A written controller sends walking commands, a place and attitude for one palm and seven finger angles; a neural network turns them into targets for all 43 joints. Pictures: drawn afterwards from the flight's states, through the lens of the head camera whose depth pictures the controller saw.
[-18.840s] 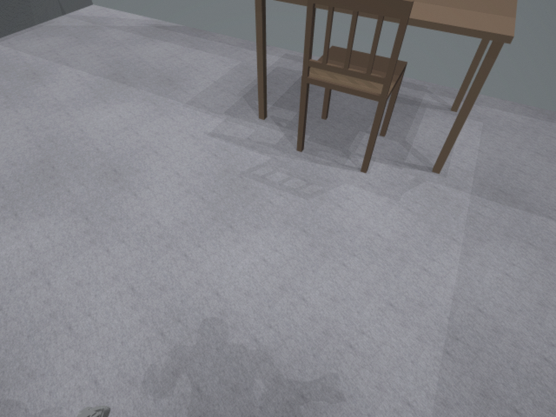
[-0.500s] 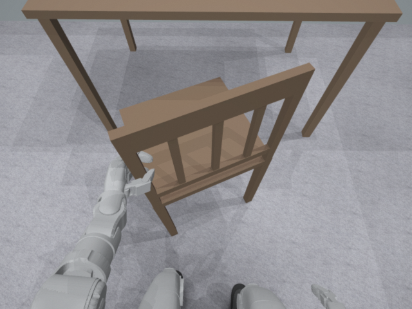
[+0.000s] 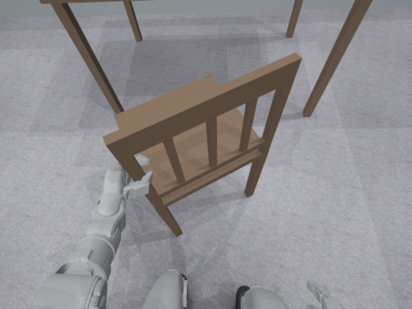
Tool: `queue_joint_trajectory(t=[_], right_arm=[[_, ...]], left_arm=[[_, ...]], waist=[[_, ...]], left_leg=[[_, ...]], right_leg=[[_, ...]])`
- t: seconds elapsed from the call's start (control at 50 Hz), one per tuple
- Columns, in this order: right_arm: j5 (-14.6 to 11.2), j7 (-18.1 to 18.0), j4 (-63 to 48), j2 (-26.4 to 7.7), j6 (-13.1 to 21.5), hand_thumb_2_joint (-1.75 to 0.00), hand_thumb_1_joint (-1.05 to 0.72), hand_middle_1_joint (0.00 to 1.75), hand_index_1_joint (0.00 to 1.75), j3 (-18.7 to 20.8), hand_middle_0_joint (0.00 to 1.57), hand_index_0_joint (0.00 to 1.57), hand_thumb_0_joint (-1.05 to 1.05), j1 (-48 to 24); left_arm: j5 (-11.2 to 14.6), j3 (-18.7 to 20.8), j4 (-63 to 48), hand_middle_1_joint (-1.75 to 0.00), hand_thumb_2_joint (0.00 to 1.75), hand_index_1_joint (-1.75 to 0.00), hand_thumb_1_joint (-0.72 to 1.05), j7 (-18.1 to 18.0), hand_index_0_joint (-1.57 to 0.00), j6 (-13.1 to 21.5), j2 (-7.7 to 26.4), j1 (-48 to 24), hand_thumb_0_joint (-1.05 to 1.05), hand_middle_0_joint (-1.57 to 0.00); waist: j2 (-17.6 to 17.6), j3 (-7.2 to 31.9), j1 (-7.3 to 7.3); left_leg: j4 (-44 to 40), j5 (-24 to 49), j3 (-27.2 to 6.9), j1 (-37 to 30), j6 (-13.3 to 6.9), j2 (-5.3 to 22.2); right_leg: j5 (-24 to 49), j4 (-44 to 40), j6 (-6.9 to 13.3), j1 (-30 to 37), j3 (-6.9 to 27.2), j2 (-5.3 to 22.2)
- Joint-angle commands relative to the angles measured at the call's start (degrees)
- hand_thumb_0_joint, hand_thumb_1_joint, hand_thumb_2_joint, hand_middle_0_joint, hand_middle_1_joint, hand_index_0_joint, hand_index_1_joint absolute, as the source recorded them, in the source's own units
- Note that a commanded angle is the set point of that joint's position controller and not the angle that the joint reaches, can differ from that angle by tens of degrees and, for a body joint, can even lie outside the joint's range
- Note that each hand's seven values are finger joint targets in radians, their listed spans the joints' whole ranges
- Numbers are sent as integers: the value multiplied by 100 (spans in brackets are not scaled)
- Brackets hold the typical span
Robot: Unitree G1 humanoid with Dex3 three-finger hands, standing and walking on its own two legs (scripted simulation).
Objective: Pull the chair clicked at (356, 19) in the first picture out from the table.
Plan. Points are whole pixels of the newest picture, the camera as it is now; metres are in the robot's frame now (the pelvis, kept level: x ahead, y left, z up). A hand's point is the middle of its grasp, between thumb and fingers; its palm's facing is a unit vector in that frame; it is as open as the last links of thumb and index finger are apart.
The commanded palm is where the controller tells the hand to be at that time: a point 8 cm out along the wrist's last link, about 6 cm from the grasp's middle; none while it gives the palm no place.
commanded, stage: step backward, pulling the chair out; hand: left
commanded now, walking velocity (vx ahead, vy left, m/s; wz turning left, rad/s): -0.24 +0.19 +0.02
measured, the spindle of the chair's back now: (212, 143) +0.48 +0.02 -0.10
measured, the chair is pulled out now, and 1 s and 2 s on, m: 0.43 0.61 0.61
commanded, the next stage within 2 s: stop walking, hand still on the chair in 0.08 s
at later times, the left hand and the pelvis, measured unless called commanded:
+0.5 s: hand (132, 249) +0.21 +0.17 -0.06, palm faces +0.01 -0.98 -0.18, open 5.7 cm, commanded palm +0.19 +0.22 -0.05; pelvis -0.09 +0.03 +0.00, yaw +3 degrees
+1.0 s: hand (119, 278) +0.16 +0.18 -0.06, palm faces +0.04 -0.98 -0.18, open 5.8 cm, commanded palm +0.14 +0.23 -0.05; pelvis -0.11 +0.04 +0.01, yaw +2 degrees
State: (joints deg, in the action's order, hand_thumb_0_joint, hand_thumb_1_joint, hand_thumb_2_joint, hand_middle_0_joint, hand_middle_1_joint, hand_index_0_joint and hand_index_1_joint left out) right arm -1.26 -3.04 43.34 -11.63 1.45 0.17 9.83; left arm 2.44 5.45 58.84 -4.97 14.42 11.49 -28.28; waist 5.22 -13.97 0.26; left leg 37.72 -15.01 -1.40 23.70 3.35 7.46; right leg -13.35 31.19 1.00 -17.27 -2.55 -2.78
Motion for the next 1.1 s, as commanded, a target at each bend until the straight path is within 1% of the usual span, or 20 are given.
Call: queue_joint_trajectory(t=[0.0,0.04,0.14,0.22,0.24,0.28,0.32,0.34,0.36,0.38,0.42,0.46,0.48,0.5,0.52,0.54,0.6,0.7,0.98,1.08], right_arm=[[-112,-212,-487,-924,216,-90,-90,30,30,383,20,20,0,217],[-98,-182,-390,-894,202,-90,-90,30,30,253,20,20,0,212],[-185,-274,-517,-1011,218,-90,-90,30,30,269,20,20,0,493],[-50,-352,-809,-895,139,-90,-90,30,30,277,20,20,0,672],[-54,-395,-862,-928,85,-90,-90,30,30,312,20,20,0,670],[-20,-418,-1003,-993,42,-90,-90,30,30,382,20,20,0,676],[25,-342,-1084,-883,39,-90,-90,30,30,281,20,20,0,316],[5,-284,-1035,-867,-3,-90,-90,30,30,325,20,20,0,436],[-43,-197,-935,-966,-47,-90,-90,30,30,418,20,20,0,570],[-58,-120,-954,-1007,-77,-90,-90,30,30,420,20,20,0,609],[-57,-34,-979,-1065,-40,-90,-90,30,30,400,20,20,0,595],[-74,-46,-983,-937,59,-90,-90,30,30,341,20,20,0,524],[-121,-93,-926,-976,-7,-90,-90,30,30,396,20,20,0,700],[-109,-128,-922,-954,-60,-90,-90,30,30,391,20,20,0,636],[-77,-156,-863,-870,-63,-90,-90,30,30,325,20,20,0,610],[-60,-200,-800,-849,-37,-90,-90,30,30,275,20,20,0,590],[24,-238,-857,-825,16,-90,-90,30,30,196,20,20,0,351],[-8,-238,-931,-820,66,-90,-90,30,30,258,20,20,0,295],[-52,-314,-1144,-817,36,-90,-90,30,30,265,20,20,0,109],[-48,-325,-1168,-810,-3,-90,-90,30,30,240,20,20,0,97]], left_arm=[[-206,132,-655,-145,90,-145,90,-56,-50,95,1357,-1641,0,-50],[-206,230,-603,-145,90,-145,90,-104,-50,22,1400,-1537,0,-50],[-54,65,-471,-145,90,-145,90,-76,-50,-160,1119,-1455,0,-50],[-111,-105,-1852,-145,90,-145,90,-49,-50,-252,804,-1180,0,-50],[-89,-172,-2054,-145,90,-145,90,-34,-50,-304,762,-1184,0,-50],[-64,-327,-2407,-145,90,-145,90,33,-50,-345,514,-1270,0,-50],[-124,-609,-2585,-145,90,-145,90,97,-50,-380,289,-1517,0,-50],[-174,-477,-2672,-145,90,-145,90,81,-50,-423,470,-1330,0,-50],[-192,-433,-2538,-145,90,-145,90,80,-50,-457,441,-1010,0,-50],[-206,-507,-2555,-145,90,-145,90,81,-50,-468,335,-833,0,-50],[-239,-650,-2765,-145,90,-145,90,119,-50,-425,237,-730,0,-50],[-278,-764,-2658,-145,90,-145,90,113,-50,-448,178,-528,0,-50],[-160,-562,-2362,-145,90,-145,90,53,-50,-493,356,-267,0,-50],[-87,-657,-2340,-145,90,-145,90,41,-50,-503,270,-258,0,-50],[-68,-703,-2359,-145,90,-145,90,29,-50,-496,240,-240,0,-50],[-42,-664,-2311,-145,90,-145,90,2,-50,-504,268,-86,0,-50],[-146,-624,-2431,-145,90,-145,90,-59,-50,-380,243,163,0,-50],[-147,-643,-2406,-145,90,-145,90,-81,-50,-308,197,508,0,-50],[-142,-596,-2782,-145,90,-145,90,-156,-50,-343,283,964,0,-50],[-136,-638,-2762,-145,90,-145,90,-160,-50,-399,250,987,0,-50]], waist=[[-1336,2979,-26],[-870,3031,27],[-1695,2883,-14],[-1602,3262,136],[-1139,3119,187],[-149,2810,84],[1645,2249,232],[1103,2170,231],[368,2107,187],[39,2138,141],[56,2319,157],[145,2288,285],[-1060,2491,239],[-1575,2416,247],[-1463,2325,278],[-1107,2135,266],[44,1871,125],[-868,1978,109],[-457,2292,83],[-444,2205,71]], left_leg=[[2292,-1510,-438,155,-46,-546],[2236,-1414,-408,234,-19,-595],[1332,-1534,-55,-279,-51,-668],[-1226,-554,498,-1266,-217,-698],[-1918,133,645,-1803,-291,-585],[-2566,718,448,-2100,-528,163],[-2058,1950,-534,-1756,-1129,903],[-1884,2240,-702,-1725,-1300,975],[-1465,2828,-369,-2130,-1163,873],[-989,3166,-212,-2375,-935,741],[-343,3171,-35,-2141,-715,441],[-413,1819,128,-1460,-555,100],[-363,990,274,-1346,-383,-117],[-421,-22,357,-1284,-295,-339],[-805,-651,375,-1393,-316,-389],[-1328,-487,368,-1632,-376,-333],[-1825,814,-163,-1558,-638,274],[-1465,620,125,-1487,-452,-11],[-1586,1108,162,-1722,-395,27],[-1652,793,158,-1592,-400,3]], right_leg=[[2711,-811,745,1088,1967,2503],[3088,-544,802,1363,1644,2379],[2827,-692,777,1242,1544,2385],[1740,-418,519,1376,1253,1943],[1039,-189,303,1033,1003,1611],[215,556,-66,672,388,816],[-1093,1718,-195,-169,-106,402],[-1272,1930,-164,-101,-36,319],[-1147,1421,-95,-113,-59,323],[-784,450,-25,131,-168,353],[582,-872,123,1101,-138,322],[1211,-798,329,1635,329,705],[1122,-735,524,1739,1008,1005],[929,-911,666,1476,1349,1366],[387,-1061,646,1174,1306,1479],[-77,-987,502,835,1078,1270],[279,-272,32,761,310,587],[956,-772,102,1120,737,844],[1893,-577,117,1157,695,898],[1621,-663,104,1130,720,898]])
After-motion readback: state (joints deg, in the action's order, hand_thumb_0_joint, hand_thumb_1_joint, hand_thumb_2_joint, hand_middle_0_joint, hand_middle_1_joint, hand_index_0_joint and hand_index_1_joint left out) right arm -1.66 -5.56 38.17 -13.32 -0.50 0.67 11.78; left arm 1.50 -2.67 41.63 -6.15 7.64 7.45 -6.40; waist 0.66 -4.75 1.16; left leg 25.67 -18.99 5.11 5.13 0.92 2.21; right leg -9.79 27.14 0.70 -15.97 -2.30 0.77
